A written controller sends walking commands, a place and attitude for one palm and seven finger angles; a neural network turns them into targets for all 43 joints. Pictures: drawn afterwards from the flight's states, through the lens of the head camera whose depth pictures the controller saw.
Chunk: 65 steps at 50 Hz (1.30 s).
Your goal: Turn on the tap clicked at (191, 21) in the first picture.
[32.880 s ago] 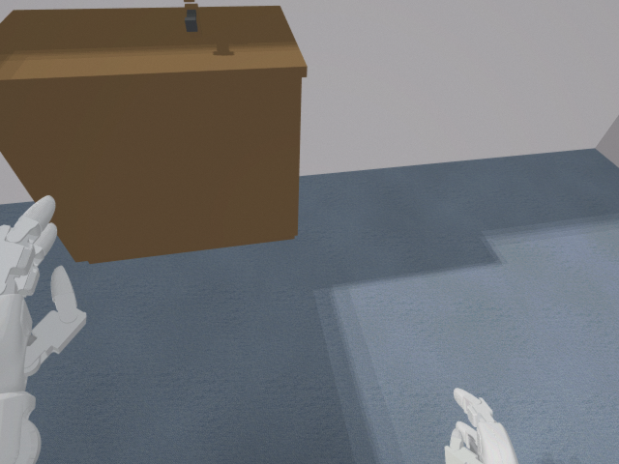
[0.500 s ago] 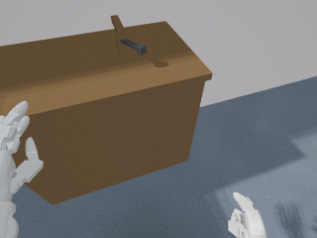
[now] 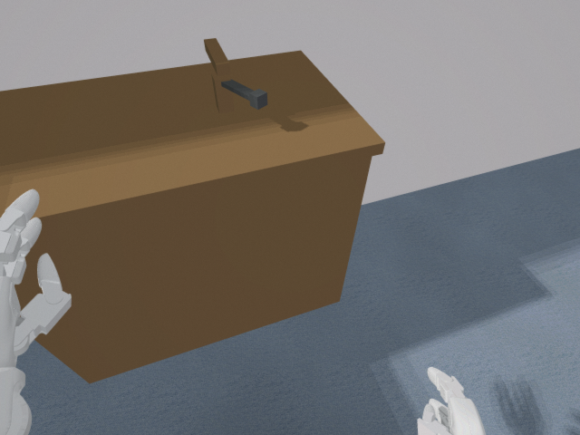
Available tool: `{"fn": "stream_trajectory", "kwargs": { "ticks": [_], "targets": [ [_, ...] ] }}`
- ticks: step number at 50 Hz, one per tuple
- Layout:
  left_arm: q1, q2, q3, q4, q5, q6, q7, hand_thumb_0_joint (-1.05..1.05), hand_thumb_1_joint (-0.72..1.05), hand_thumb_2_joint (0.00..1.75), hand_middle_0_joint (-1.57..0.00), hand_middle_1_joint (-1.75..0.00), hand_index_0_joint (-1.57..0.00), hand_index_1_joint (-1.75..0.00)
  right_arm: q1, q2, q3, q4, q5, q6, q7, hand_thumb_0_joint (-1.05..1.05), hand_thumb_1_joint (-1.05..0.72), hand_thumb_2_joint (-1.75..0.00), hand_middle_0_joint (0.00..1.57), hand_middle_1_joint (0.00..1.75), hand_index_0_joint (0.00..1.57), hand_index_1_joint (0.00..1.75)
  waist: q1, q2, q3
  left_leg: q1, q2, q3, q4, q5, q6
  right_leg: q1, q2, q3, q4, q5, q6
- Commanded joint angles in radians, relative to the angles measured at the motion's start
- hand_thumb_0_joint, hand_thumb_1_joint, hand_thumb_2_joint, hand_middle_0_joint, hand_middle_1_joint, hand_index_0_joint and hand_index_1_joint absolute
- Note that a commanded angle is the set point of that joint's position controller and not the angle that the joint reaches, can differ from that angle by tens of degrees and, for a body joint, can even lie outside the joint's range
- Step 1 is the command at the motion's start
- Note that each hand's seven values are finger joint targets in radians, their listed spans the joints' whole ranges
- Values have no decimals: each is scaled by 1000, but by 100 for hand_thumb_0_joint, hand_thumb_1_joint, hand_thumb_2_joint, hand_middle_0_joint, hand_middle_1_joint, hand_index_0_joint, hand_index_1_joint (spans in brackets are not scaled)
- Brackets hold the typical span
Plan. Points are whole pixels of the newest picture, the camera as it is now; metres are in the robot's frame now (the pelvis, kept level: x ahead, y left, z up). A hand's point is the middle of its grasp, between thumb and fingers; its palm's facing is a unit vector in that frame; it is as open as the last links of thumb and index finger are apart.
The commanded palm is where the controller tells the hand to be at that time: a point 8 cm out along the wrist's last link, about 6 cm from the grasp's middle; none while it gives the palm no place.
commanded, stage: take the last steps up to it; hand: left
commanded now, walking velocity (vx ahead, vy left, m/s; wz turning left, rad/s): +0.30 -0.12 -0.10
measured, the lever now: (258, 99) +0.72 +0.11 +0.11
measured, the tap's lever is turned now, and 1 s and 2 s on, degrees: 27 27 27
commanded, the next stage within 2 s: come to a stop and stand still in 1.08 s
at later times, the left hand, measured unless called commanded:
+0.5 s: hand (179, 216) +0.33 +0.16 +0.16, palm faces +0.30 -0.82 -0.50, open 7.4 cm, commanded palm +0.27 +0.21 +0.18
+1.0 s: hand (257, 150) +0.45 +0.08 +0.17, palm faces +0.37 -0.79 -0.49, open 7.4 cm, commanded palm +0.39 +0.13 +0.18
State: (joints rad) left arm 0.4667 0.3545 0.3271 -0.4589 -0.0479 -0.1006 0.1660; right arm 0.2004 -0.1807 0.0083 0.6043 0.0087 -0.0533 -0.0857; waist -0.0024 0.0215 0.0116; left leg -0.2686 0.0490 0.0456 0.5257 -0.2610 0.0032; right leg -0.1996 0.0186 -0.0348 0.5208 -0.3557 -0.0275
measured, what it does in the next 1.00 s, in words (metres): walks ahead: right foot, then left foot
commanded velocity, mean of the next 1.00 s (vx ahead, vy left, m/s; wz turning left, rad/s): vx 0.27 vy -0.06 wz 0.01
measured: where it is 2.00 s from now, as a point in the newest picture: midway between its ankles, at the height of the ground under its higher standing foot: outside the picture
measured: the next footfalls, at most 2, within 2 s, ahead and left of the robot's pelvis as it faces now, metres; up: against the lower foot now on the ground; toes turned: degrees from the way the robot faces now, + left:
right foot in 0.50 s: +0.17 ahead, -0.18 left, +0.00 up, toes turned -8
left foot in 0.76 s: +0.26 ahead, +0.03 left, +0.00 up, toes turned +6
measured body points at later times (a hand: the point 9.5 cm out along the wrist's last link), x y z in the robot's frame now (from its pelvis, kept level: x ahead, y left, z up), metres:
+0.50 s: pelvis +0.09 -0.06 -0.01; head +0.12 -0.08 +0.43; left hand +0.31 +0.20 +0.19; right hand +0.24 -0.28 -0.12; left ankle +0.08 +0.11 -0.74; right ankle +0.13 -0.17 -0.74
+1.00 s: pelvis +0.23 -0.15 -0.02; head +0.25 -0.18 +0.43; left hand +0.43 +0.12 +0.20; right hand +0.41 -0.37 -0.11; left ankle +0.21 +0.01 -0.72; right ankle +0.23 -0.23 -0.74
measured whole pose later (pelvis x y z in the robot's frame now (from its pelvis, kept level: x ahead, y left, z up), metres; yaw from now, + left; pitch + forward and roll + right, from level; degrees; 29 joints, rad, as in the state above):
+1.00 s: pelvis +0.23 -0.15 -0.02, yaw +0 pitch -2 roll +1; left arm 0.46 0.41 0.37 -0.52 -0.06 -0.13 0.15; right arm 0.17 -0.18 0.00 0.58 0.03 -0.09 -0.05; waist -0.01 0.06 0.07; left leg -0.31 0.11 0.05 0.78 -0.43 -0.01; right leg -0.30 -0.01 -0.11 0.69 -0.34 -0.03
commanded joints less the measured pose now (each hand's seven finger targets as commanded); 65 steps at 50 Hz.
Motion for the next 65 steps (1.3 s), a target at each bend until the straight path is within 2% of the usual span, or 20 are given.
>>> {"fn": "stream_trajectory", "kwargs": {
  "ticks": [1, 5, 10, 11, 12, 13, 17, 23, 24, 25, 26, 32, 35, 38, 41, 47, 49, 53, 62, 65],
  "targets": [
    [-120, 150, 93, -208, 13, -51, 19, 0, 90, 90, -20, -30, -20, -30, -122, -122, -49, -154, -6, -50, -3, 0, -90, -90, 20, 30, 20, 30, 7, 111, -19, -120, 127, -139, -144, -422, 72, 30, 19, -7, -61, -85, -36],
    [-181, 168, 78, -271, -11, -60, 14, 0, 90, 90, -20, -30, -20, -30, -118, -103, -54, -147, 7, -70, 16, 0, -90, -90, 20, 30, 20, 30, 16, -217, -35, -372, -5, 3, 429, -230, 7, 203, -321, 508, -256, 118, -236],
    [-177, 194, 112, -294, -14, -76, 26, 0, 90, 90, -20, -30, -20, -30, -103, -96, -34, -119, -8, -59, 13, 0, -90, -90, 20, 30, 20, 30, -24, -12, -101, 33, 0, 78, 34, -5, 10, 56, -183, 155, 57, 399, -145],
    [-167, 187, 112, -307, -18, -79, 23, 0, 90, 90, -20, -30, -20, -30, -106, -121, -47, -125, -13, -59, 6, 0, -90, -90, 20, 30, 20, 30, -38, 116, -132, 239, 30, 7, -42, 104, 34, -94, -98, 62, 242, 308, -91],
    [-151, 175, 105, -326, -19, -86, 23, 0, 90, 90, -20, -30, -20, -30, -116, -151, -54, -137, -12, -55, 5, 0, -90, -90, 20, 30, 20, 30, -34, 334, -134, 434, 264, -365, -154, 191, 96, -396, 20, -34, 464, -80, 1],
    [-152, 194, 105, -297, -10, -92, 21, 0, 90, 90, -20, -30, -20, -30, -127, -126, -40, -148, -12, -57, 7, 0, -90, -90, 20, 30, 20, 30, -25, 296, -83, 331, 387, -562, -252, 81, 175, -439, 23, 58, 625, -223, 5],
    [-158, 208, 133, -271, 2, -77, -12, 0, 90, 90, -20, -30, -20, -30, -113, -112, -41, -129, -6, -68, 24, 0, -90, -90, 20, 30, 20, 30, -17, 197, 41, 87, 368, -420, -298, -109, 233, -421, -100, 96, 559, -85, 24],
    [49, 191, 165, -255, -7, -88, 5, 0, 90, 90, -20, -30, -20, -30, -99, -125, -51, -175, 2, -85, 28, 0, -90, -90, 20, 30, 20, 30, 28, 135, -74, -142, 176, -22, -42, -267, 89, 137, 2, -111, 22, 48, 28],
    [55, 193, 167, -240, -5, -81, 6, 0, 90, 90, -20, -30, -20, -30, -86, -112, -52, -168, 4, -82, 27, 0, -90, -90, 20, 30, 20, 30, 33, -39, -87, -209, 107, 45, 193, -268, 62, 201, -49, 3, -75, 7, -3],
    [28, 224, 181, -240, -3, -74, 8, 0, 90, 90, -20, -30, -20, -30, -88, -92, -56, -178, 10, -77, 24, 0, -90, -90, 20, 30, 20, 30, 27, -370, -105, -362, -9, 106, 499, -311, 25, 240, -258, 391, -211, -50, -95],
    [16, 228, 187, -244, -14, -68, 5, 0, 90, 90, -20, -30, -20, -30, -103, -100, -55, -186, 19, -86, 23, 0, -90, -90, 20, 30, 20, 30, 28, -375, -107, -427, -24, -1, 659, -355, 15, 239, -373, 554, -264, 47, -157],
    [-74, 219, 187, -311, 1, -110, 24, 0, 90, 90, -20, -30, -20, -30, -124, -85, -48, -121, -6, -80, 12, 0, -90, -90, 20, 30, 20, 30, 3, -123, -136, -194, 46, 44, 269, -207, -1, 195, -302, 201, -71, 640, -164],
    [-82, 192, 156, -304, -6, -114, 33, 0, 90, 90, -20, -30, -20, -30, -111, -90, -52, -122, -21, -80, 8, 0, -90, -90, 20, 30, 20, 30, -6, -79, -172, 52, -45, 160, 5, 86, 3, 135, -205, 61, 26, 491, -95],
    [-39, 165, 135, -318, -17, -116, 28, 0, 90, 90, -20, -30, -20, -30, -108, -147, -82, -140, 0, -68, 7, 0, -90, -90, 20, 30, 20, 30, -15, 288, -171, 425, 294, -359, -153, 250, 186, -342, -38, -42, 431, -154, 35],
    [-111, 248, 186, -277, -6, -110, 6, 0, 90, 90, -20, -30, -20, -30, -119, -121, -64, -141, 6, -80, 20, 0, -90, -90, 20, 30, 20, 30, -5, 236, -17, 169, 364, -488, -273, 0, 257, -406, -91, 81, 565, -186, 26],
    [15, 184, 165, -229, -8, -83, 8, 0, 90, 90, -20, -30, -20, -30, -88, -126, -63, -155, 18, -87, 24, 0, -90, -90, 20, 30, 20, 30, 30, 66, -83, -76, 131, 5, 97, -10, 84, 98, -27, -65, -66, 93, 34],
    [-5, 215, 173, -222, -14, -71, 2, 0, 90, 90, -20, -30, -20, -30, -106, -92, -57, -183, 21, -79, 26, 0, -90, -90, 20, 30, 20, 30, 26, -420, -84, -378, -52, 65, 584, -336, 8, 207, -368, 518, -251, 243, -122],
    [-49, 202, 174, -205, -5, -99, 1, 0, 90, 90, -20, -30, -20, -30, -102, -89, -41, -118, 8, -82, 25, 0, -90, -90, 20, 30, 20, 30, 5, -98, -42, -402, 26, -23, 578, -239, -22, 245, -355, 333, -127, 867, -156],
    [-88, 178, 127, -279, -6, -137, 17, 0, 90, 90, -20, -30, -20, -30, -125, -115, -62, -151, -1, -70, 21, 0, -90, -90, 20, 30, 20, 30, 18, -89, -177, 66, -80, 125, -65, 250, 27, 237, -230, 57, 51, 989, 16],
    [38, 180, 154, -295, -16, -132, 13, 0, 90, 90, -20, -30, -20, -30, -92, -153, -84, -168, 18, -48, 39, 0, -90, -90, 20, 30, 20, 30, 9, 133, -245, 445, 225, -209, -13, 1005, 210, -188, -75, 21, 365, 157, 115]
  ]
}}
